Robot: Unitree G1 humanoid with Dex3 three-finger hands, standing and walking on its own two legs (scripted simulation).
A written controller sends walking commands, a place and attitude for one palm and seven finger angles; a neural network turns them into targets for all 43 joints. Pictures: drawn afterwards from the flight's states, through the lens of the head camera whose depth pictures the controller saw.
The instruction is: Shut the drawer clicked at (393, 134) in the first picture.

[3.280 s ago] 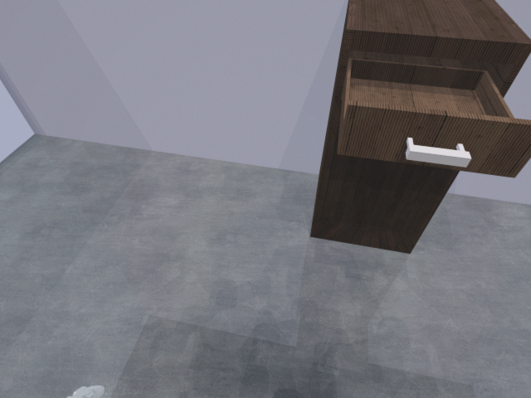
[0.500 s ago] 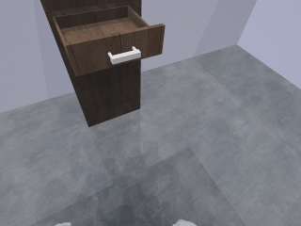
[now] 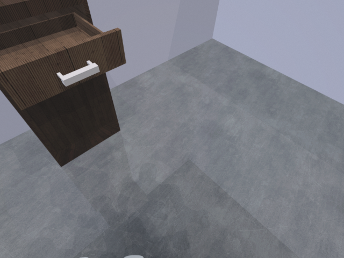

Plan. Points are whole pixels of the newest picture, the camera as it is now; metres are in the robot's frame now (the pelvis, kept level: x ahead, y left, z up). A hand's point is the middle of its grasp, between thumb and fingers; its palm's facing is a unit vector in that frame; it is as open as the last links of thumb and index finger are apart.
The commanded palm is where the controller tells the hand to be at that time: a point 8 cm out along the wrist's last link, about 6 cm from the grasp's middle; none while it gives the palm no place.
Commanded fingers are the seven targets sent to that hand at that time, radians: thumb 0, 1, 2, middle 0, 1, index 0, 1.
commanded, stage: walk to a spot facing it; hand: left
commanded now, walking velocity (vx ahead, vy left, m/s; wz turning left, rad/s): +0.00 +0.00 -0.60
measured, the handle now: (77, 71) +0.65 +0.37 +0.04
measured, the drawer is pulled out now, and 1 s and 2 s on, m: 0.28 0.28 0.28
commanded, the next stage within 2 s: turn to face it in 1.44 s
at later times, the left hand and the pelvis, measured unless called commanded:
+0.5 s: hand (113, 248) +0.16 +0.16 -0.16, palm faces -0.32 -0.93 -0.16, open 7.4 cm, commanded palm none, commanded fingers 0.00 0.90 0.90 -0.20 -0.30 -0.20 -0.30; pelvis +0.03 +0.01 +0.01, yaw -19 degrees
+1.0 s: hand (158, 217) +0.25 +0.06 -0.16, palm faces -0.41 -0.89 -0.20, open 7.3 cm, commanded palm none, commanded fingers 0.00 0.90 0.90 -0.20 -0.30 -0.20 -0.30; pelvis +0.17 -0.11 +0.01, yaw -29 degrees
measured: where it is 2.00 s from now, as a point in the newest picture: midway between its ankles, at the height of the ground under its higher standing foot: (215, 222)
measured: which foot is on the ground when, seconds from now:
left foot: up 0.00-0.04, down 0.06-0.62, up 0.64-1.00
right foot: down 0.00-0.06, up 0.08-0.60, down 0.62-1.00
